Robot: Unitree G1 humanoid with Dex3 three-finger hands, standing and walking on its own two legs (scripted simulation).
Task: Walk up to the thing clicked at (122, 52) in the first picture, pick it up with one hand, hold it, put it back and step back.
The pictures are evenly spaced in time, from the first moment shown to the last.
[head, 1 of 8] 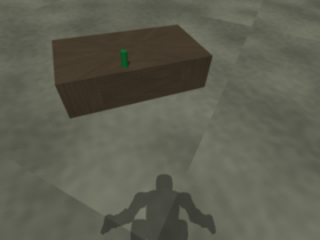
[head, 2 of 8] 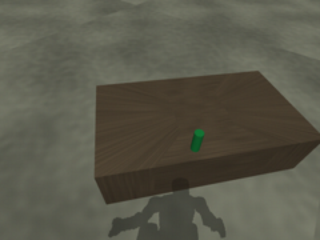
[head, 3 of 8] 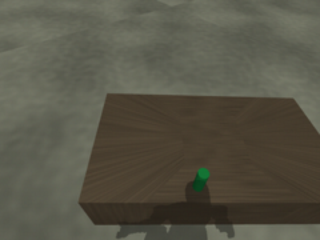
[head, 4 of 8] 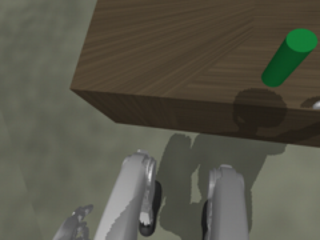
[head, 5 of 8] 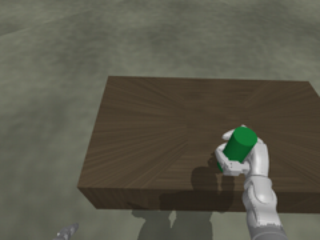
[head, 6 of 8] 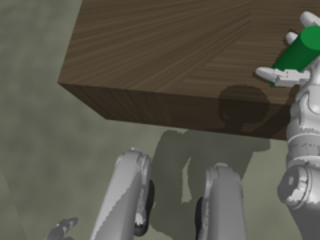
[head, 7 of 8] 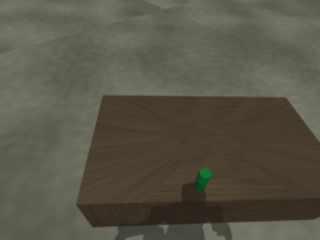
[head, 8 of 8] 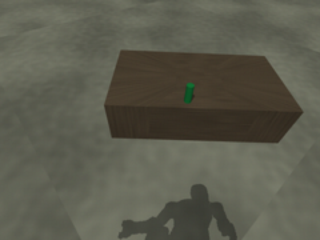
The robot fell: no
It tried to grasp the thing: yes
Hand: right
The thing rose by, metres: 0.37
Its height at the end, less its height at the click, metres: +0.00
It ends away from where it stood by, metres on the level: 0.02
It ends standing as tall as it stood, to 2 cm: yes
